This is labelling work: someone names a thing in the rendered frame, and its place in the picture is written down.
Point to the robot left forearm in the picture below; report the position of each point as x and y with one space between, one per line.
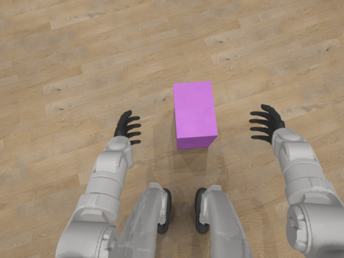
100 202

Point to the robot left thigh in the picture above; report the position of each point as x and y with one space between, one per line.
138 238

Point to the robot right forearm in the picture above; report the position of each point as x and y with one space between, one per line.
303 174

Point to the robot right upper arm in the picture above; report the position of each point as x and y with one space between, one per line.
316 230

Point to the robot left upper arm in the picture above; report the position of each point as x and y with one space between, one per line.
89 239

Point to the robot right hand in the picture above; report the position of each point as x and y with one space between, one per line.
273 123

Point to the robot left hand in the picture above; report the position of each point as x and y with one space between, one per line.
122 127

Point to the robot left foot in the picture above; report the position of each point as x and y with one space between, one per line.
162 228

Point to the carton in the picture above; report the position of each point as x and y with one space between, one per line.
195 117

